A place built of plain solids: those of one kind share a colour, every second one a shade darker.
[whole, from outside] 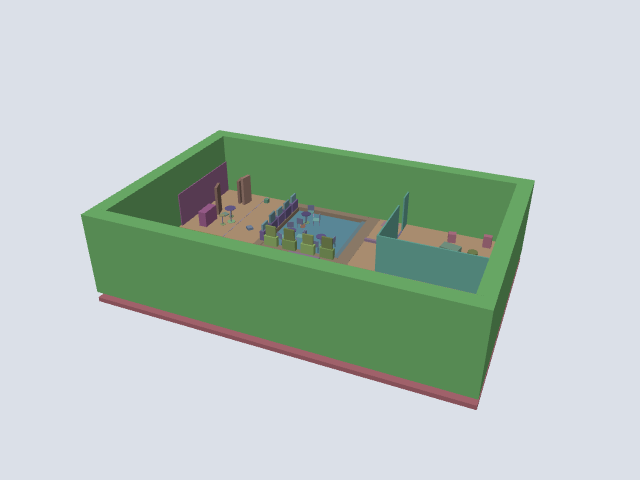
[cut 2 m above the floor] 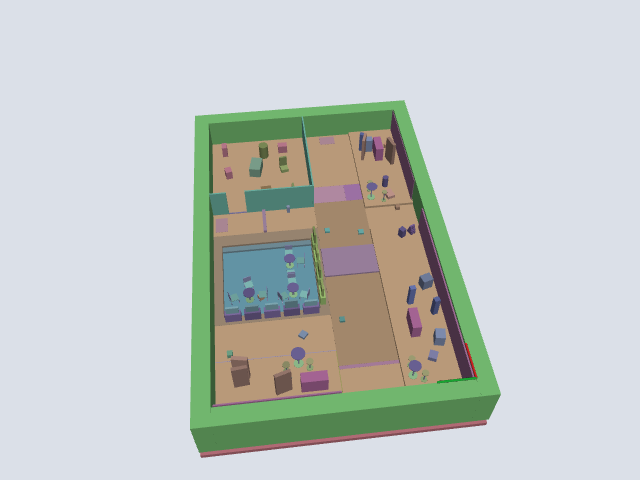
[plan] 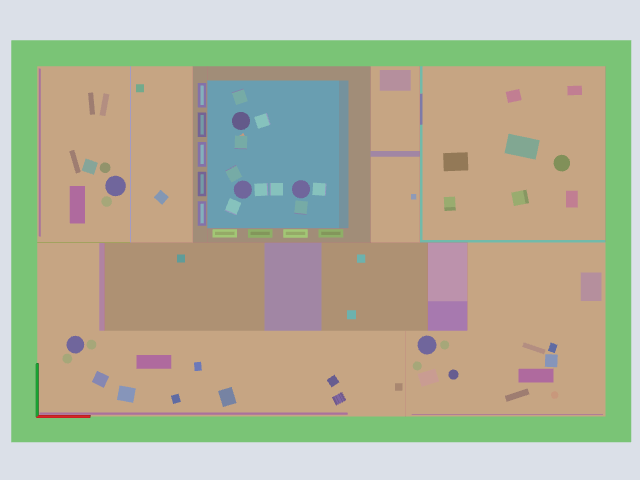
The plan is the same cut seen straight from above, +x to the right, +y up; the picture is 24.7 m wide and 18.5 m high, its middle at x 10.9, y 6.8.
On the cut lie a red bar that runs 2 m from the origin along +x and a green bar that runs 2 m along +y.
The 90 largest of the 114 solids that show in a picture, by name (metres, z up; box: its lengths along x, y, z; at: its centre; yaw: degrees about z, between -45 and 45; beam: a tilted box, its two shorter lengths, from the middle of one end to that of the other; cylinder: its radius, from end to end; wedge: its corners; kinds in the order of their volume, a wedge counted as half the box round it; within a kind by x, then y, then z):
{
 "wall_1": {"box": [1.0, 13.5, 5.5], "at": [-0.5, 6.75, 1.75]},
 "wall_2": {"box": [23.9, 1.0, 5.5], "at": [10.95, -0.5, 1.75]},
 "wall_3": {"box": [23.9, 1.0, 5.5], "at": [10.95, 14.0, 1.75]},
 "wall_4": {"box": [1.0, 13.5, 5.5], "at": [22.4, 6.75, 1.75]},
 "floor_1": {"box": [2.39, 3.4, 1.0], "at": [1.2, 5.0, -0.5]},
 "floor_2": {"box": [3.6, 6.8, 1.01], "at": [1.8, 10.1, -0.5]},
 "floor_3": {"box": [2.4, 6.8, 1.0], "at": [4.8, 10.1, -0.5]},
 "floor_4": {"box": [12.2, 3.3, 1.18], "at": [6.1, 1.65, -0.41]},
 "floor_5": {"box": [12.46, 3.4, 1.0], "at": [8.83, 5.0, -0.5]},
 "floor_6": {"box": [2.0, 3.3, 1.0], "at": [13.2, 1.65, -0.5]},
 "floor_7": {"box": [1.9, 6.8, 1.0], "at": [13.8, 10.1, -0.5]},
 "floor_8": {"box": [7.7, 3.3, 1.18], "at": [18.05, 1.65, -0.41]},
 "floor_9": {"box": [7.15, 6.8, 1.01], "at": [18.32, 10.1, -0.5]},
 "floor_10": {"box": [5.32, 3.4, 1.0], "at": [19.24, 5.0, -0.5]},
 "floor_base_1": {"box": [23.9, 15.5, 0.3], "at": [10.95, 6.75, -1.57]},
 "floor_pit_1": {"box": [5.08, 5.7, 0.7], "at": [9.09, 10.1, -0.65]},
 "floor_rim_1": {"box": [0.55, 6.8, 1.0], "at": [6.28, 10.1, -0.5]},
 "floor_rim_2": {"box": [5.45, 0.55, 1.0], "at": [9.28, 6.97, -0.5]},
 "floor_rim_3": {"box": [5.45, 0.55, 1.0], "at": [9.28, 13.22, -0.5]},
 "floor_rim_4": {"box": [0.85, 6.8, 1.0], "at": [12.43, 10.1, -0.5]},
 "back_1": {"box": [0.08, 6.48, 2.45], "at": [0.1, 10.17, 1.23]},
 "back_2": {"box": [11.88, 0.09, 2.5], "at": [6.03, 0.1, 1.43]},
 "back_3": {"box": [7.38, 0.04, 2.4], "at": [18.12, 0.08, 1.38]},
 "floor_hatch_1": {"box": [1.52, 2.26, 1.0], "at": [15.82, 5.57, -0.5]},
 "part_1": {"box": [0.1, 4.44, 2.64], "at": [14.8, 9.02, 1.28]},
 "part_2": {"box": [0.1, 1.06, 2.64], "at": [14.8, 12.97, 1.28]},
 "part_3": {"box": [7.15, 0.1, 2.64], "at": [18.32, 6.75, 1.28]},
 "counter_1": {"box": [0.59, 1.45, 1.11], "at": [1.55, 8.16, 0.56]},
 "counter_2": {"box": [1.35, 0.53, 0.99], "at": [4.5, 2.1, 0.68]},
 "counter_3": {"box": [1.35, 0.54, 1.1], "at": [19.22, 1.57, 0.73]},
 "roll_1": {"box": [0.2, 0.9, 2.19], "at": [1.46, 9.82, 1.1], "yaw": 16.6},
 "roll_2": {"box": [0.2, 0.85, 1.86], "at": [2.1, 12.05, 0.94], "yaw": 5.1},
 "roll_3": {"box": [0.23, 0.86, 2.18], "at": [2.59, 12.01, 1.1], "yaw": -10.6},
 "roll_4": {"box": [0.93, 0.24, 2.05], "at": [18.5, 0.82, 1.21], "yaw": 18.4},
 "roll_5": {"box": [0.89, 0.19, 2.17], "at": [19.15, 2.62, 1.26], "yaw": -18.7},
 "step_down_1": {"box": [0.37, 5.7, 0.85], "at": [11.81, 10.1, -0.57]},
 "step_hump_1": {"box": [2.2, 3.4, 0.17], "at": [9.86, 5.0, 0.04]},
 "step_hump_2": {"box": [1.9, 0.22, 0.23], "at": [13.8, 10.12, 0.07]},
 "floor_hatch_cover_1": {"box": [1.52, 1.14, 0.7], "at": [15.82, 3.87, -0.35]},
 "edgeW_1": {"box": [0.33, 0.95, 0.7], "at": [6.36, 7.82, 0.35]},
 "edgeW_2": {"box": [0.33, 0.95, 0.7], "at": [6.36, 8.96, 0.35]},
 "edgeW_3": {"box": [0.33, 0.95, 0.7], "at": [6.36, 10.1, 0.35]},
 "edgeW_4": {"box": [0.33, 0.95, 0.7], "at": [6.36, 11.24, 0.35]},
 "edgeW_5": {"box": [0.33, 0.95, 0.7], "at": [6.36, 12.38, 0.35]},
 "edgeS_1": {"box": [0.95, 0.33, 0.7], "at": [7.23, 7.05, 0.35]},
 "edgeS_2": {"box": [0.95, 0.33, 0.7], "at": [8.59, 7.05, 0.35]},
 "edgeS_3": {"box": [0.95, 0.33, 0.7], "at": [9.96, 7.05, 0.35]},
 "edgeS_4": {"box": [0.95, 0.33, 0.7], "at": [11.32, 7.05, 0.35]},
 "display_cube_1": {"box": [0.64, 0.57, 0.8], "at": [3.44, 0.86, 0.58], "yaw": -10.4},
 "display_cube_2": {"box": [0.55, 0.65, 0.78], "at": [7.33, 0.75, 0.57], "yaw": 17.0},
 "display_cube_3": {"box": [0.48, 0.49, 1.04], "at": [19.81, 2.15, 0.7], "yaw": -2.0},
 "pallet_load_1": {"box": [1.23, 0.77, 0.73], "at": [18.69, 10.4, 0.37], "yaw": -11.9},
 "floor_gap_cover_1": {"box": [0.21, 3.4, 0.8], "at": [2.5, 5.0, -0.4]},
 "crate_stack_1": {"box": [0.54, 0.44, 0.65], "at": [18.36, 12.35, 0.33], "yaw": 12.3},
 "crate_stack_2": {"box": [0.45, 0.65, 0.61], "at": [20.61, 8.38, 0.31], "yaw": -0.1},
 "crate_stack_3": {"box": [0.56, 0.36, 0.84], "at": [20.72, 12.56, 0.43], "yaw": 1.8},
 "brochure_stand_1": {"box": [0.31, 0.33, 1.37], "at": [5.34, 0.68, 0.86], "yaw": 15.8},
 "brochure_stand_2": {"box": [0.28, 0.34, 1.54], "at": [6.19, 1.93, 0.95], "yaw": 5.4},
 "brochure_stand_3": {"box": [0.28, 0.34, 1.5], "at": [19.87, 2.64, 0.93], "yaw": -18.8},
 "sack_pile_1": {"box": [0.95, 0.7, 0.51], "at": [16.13, 9.81, 0.26], "yaw": 2.2},
 "barrel_1": {"cylinder": 0.32, "from": [20.22, 9.76, 0.01], "to": [20.22, 9.76, 1.04]},
 "edgeS_plant_1": {"box": [0.75, 0.13, 0.76], "at": [7.23, 7.05, 1.08]},
 "edgeS_plant_2": {"box": [0.75, 0.13, 0.81], "at": [8.59, 7.05, 1.1]},
 "edgeS_plant_3": {"box": [0.75, 0.13, 0.71], "at": [9.96, 7.05, 1.05]},
 "edgeS_plant_4": {"box": [0.75, 0.13, 0.81], "at": [11.32, 7.05, 1.1]},
 "edgeW_plant_1": {"box": [0.13, 0.75, 0.46], "at": [6.36, 7.82, 0.93]},
 "edgeW_plant_2": {"box": [0.13, 0.75, 0.66], "at": [6.36, 8.96, 1.03]},
 "edgeW_plant_3": {"box": [0.13, 0.75, 0.51], "at": [6.36, 10.1, 0.95]},
 "edgeW_plant_4": {"box": [0.13, 0.75, 0.51], "at": [6.36, 11.24, 0.95]},
 "edgeW_plant_5": {"box": [0.13, 0.75, 0.51], "at": [6.36, 12.38, 0.95]},
 "hand_truck_1": {"box": [0.44, 0.54, 0.28], "at": [15.9, 8.2, 0.15], "yaw": 2.7},
 "hand_truck_2": {"box": [0.44, 0.14, 0.8], "at": [15.91, 8.0, 0.69], "yaw": 2.7},
 "hand_truck_3": {"box": [0.6, 0.53, 0.26], "at": [18.61, 8.42, 0.14], "yaw": 10.8},
 "hand_truck_4": {"box": [0.14, 0.53, 0.75], "at": [18.84, 8.47, 0.64], "yaw": 10.8},
 "bin_1": {"box": [0.37, 0.35, 0.64], "at": [11.4, 1.36, 0.5], "yaw": 34.0},
 "bin_2": {"cylinder": 0.2, "from": [16.04, 1.61, 0.18], "to": [16.04, 1.61, 0.96]},
 "low_mat_1": {"box": [1.2, 0.8, 0.06], "at": [13.8, 12.95, -0.02]},
 "low_mat_2": {"box": [0.8, 1.1, 0.06], "at": [21.35, 5.0, -0.02]},
 "sack_1": {"box": [0.71, 0.52, 0.24], "at": [15.08, 1.49, 0.3], "yaw": 17.0},
 "carton_1": {"box": [0.52, 0.48, 0.31], "at": [2.44, 1.43, 0.34], "yaw": -25.9},
 "top_1": {"cylinder": 0.35, "from": [7.85, 11.39, 0.39], "to": [7.85, 11.39, 0.44]},
 "top_2": {"cylinder": 0.35, "from": [7.93, 8.74, 0.39], "to": [7.93, 8.74, 0.44]},
 "top_3": {"cylinder": 0.35, "from": [10.17, 8.76, 0.39], "to": [10.17, 8.76, 0.44]},
 "edge_parcel_1": {"box": [0.35, 0.35, 0.19], "at": [12.12, 3.92, 0.04]},
 "edge_parcel_2": {"box": [0.32, 0.32, 0.19], "at": [12.48, 6.08, 0.04]},
 "inway_cable_reel_lying_1": {"box": [0.43, 0.4, 0.23], "at": [4.79, 8.45, 0.06], "yaw": -41.5},
 "edge_carton_1": {"box": [0.31, 0.31, 0.31], "at": [3.96, 12.65, 0.15]},
 "hose_coil_1": {"box": [0.5, 0.49, 0.11], "at": [2.03, 9.63, 0.01], "yaw": -18.7},
 "edge_step_stool_1": {"box": [0.29, 0.29, 0.27], "at": [13.94, 1.14, 0.14]},
 "bucket_1": {"cylinder": 0.14, "from": [19.95, 0.82, 0.18], "to": [19.95, 0.82, 0.49]}
}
